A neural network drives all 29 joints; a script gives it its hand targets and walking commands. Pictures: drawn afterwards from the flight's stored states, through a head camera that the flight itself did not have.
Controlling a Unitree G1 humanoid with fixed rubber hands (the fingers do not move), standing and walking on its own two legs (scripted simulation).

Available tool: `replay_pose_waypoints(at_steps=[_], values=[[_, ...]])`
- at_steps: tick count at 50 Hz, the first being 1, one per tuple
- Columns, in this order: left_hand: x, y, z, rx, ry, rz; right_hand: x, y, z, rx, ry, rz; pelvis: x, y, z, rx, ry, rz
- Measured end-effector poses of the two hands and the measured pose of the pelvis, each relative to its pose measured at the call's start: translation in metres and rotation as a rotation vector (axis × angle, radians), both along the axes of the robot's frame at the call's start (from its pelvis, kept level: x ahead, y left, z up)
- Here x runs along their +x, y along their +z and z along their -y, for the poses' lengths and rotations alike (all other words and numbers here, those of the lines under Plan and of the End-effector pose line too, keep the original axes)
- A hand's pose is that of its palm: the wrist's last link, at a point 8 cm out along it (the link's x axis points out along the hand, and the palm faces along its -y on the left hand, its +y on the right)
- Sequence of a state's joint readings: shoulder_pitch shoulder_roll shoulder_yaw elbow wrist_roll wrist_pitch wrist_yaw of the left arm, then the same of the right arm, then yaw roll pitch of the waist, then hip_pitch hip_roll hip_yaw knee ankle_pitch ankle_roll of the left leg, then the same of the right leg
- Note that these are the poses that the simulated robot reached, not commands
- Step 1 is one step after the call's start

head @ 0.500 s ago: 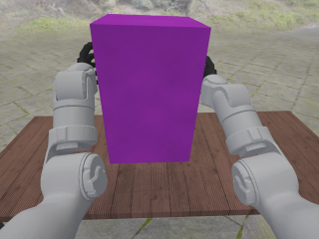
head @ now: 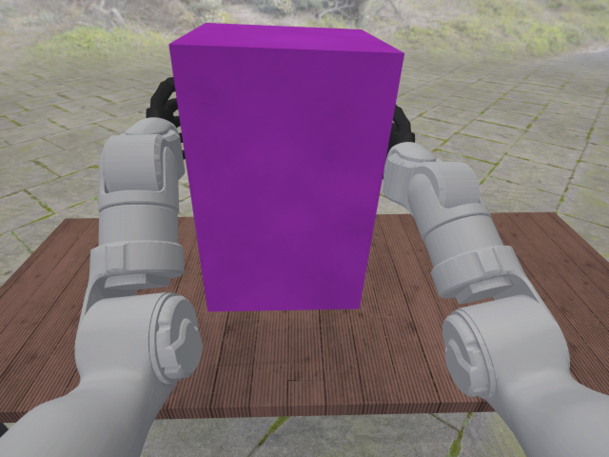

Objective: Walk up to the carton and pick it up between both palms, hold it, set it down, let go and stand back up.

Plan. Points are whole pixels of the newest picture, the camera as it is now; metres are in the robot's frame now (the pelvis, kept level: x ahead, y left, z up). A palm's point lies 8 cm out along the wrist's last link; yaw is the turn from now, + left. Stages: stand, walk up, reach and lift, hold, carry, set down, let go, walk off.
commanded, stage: hold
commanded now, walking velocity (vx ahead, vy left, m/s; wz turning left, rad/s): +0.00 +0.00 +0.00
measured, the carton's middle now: (284, 170) +0.36 +0.01 +0.28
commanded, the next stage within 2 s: set down in 1.26 s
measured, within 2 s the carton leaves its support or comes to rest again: neither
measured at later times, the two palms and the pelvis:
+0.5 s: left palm (166, 138) +0.38 +0.14 +0.32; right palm (401, 156) +0.37 -0.13 +0.29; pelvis +0.01 +0.01 +0.00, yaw -1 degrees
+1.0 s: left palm (165, 136) +0.38 +0.14 +0.32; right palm (399, 155) +0.37 -0.13 +0.29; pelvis +0.00 +0.00 +0.00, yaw +0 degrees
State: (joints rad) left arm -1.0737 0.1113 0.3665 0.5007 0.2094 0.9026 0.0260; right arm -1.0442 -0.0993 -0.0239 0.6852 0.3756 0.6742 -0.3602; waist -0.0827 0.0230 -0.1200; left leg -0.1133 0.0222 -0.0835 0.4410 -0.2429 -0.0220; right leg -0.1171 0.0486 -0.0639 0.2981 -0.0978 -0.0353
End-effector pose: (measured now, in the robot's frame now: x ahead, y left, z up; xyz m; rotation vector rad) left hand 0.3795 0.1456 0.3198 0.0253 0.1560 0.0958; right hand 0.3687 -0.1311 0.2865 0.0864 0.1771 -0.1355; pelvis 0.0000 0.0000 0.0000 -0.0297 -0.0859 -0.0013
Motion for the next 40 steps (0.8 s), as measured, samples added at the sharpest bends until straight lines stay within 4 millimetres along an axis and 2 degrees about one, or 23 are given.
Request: replay_pose_waypoints(at_steps=[18,40], values=[[-0.0001,-0.0017,0.0013,0.004,-0.003,0.005,-0.0003,0.0043,0.002,-0.007,-0.004,0.002,0.0063,-0.0001,-0.0059,-0.005,-0.012,0.014],[0.0006,0.0016,0.0034,-0.007,0.007,-0.001,0.0014,0.0038,0.0033,-0.026,0.008,-0.008,0.0046,0.0006,-0.0015,-0.001,-0.01,0.0]])
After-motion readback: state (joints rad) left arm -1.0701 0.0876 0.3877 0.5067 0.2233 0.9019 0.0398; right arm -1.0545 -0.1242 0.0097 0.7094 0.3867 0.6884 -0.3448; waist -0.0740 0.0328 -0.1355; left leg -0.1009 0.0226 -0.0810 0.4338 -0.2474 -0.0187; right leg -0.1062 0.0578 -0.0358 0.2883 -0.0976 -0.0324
